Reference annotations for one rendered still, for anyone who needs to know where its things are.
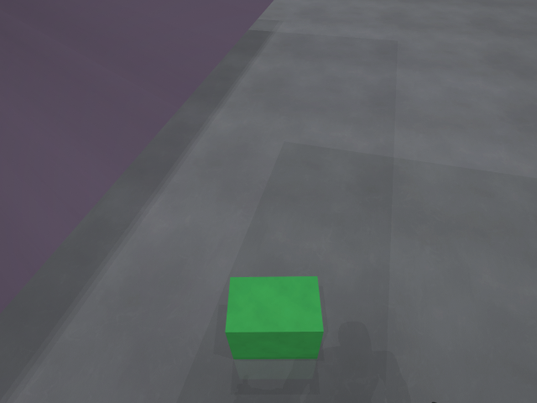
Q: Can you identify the carton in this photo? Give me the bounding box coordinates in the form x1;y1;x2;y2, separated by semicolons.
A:
225;276;324;359

